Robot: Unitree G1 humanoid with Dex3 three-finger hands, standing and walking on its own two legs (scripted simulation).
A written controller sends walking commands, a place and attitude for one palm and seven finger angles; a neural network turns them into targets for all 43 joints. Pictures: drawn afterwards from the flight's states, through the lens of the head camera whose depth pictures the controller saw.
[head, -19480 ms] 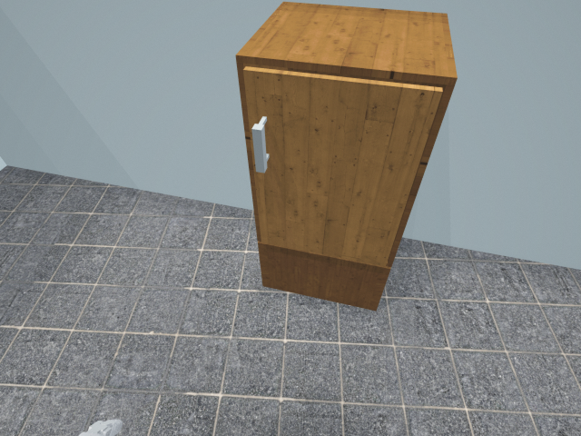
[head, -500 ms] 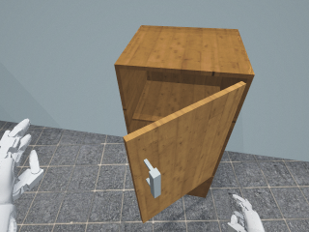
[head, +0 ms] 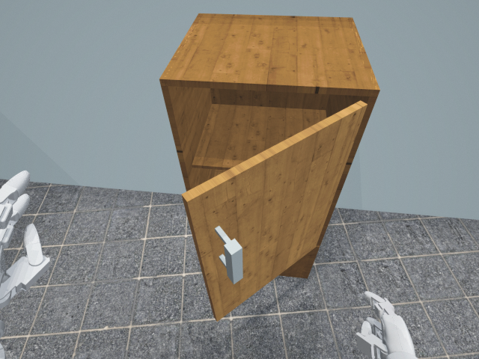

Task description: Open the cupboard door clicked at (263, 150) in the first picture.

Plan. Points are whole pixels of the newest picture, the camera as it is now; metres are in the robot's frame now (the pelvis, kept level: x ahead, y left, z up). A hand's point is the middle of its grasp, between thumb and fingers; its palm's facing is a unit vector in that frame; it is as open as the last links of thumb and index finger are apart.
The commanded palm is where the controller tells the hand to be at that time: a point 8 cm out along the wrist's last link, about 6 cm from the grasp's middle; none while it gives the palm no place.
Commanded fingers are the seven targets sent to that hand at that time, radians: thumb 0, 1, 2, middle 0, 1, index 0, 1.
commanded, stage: step back with the hand held close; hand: left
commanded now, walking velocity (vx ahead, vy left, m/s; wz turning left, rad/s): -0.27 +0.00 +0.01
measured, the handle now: (227, 254) +0.31 +0.05 -0.03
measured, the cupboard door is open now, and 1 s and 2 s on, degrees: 43 43 43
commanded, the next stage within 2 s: stop stepping back and stand still in 0.94 s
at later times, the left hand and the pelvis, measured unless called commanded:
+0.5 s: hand out of the picture +0.09 +0.31 +0.16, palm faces +0.49 -0.71 -0.50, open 7.4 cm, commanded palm +0.02 +0.34 +0.17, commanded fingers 0.00 0.90 0.90 -0.20 -0.30 -0.20 -0.30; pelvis -0.09 +0.03 -0.02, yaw +5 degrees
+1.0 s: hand out of the picture -0.02 +0.29 +0.17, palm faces +0.39 -0.82 -0.42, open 7.4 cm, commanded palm -0.08 +0.33 +0.17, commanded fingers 0.00 0.90 0.90 -0.20 -0.30 -0.20 -0.30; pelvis -0.23 +0.03 -0.02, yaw +0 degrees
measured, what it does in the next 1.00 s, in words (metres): walks backwards: left foot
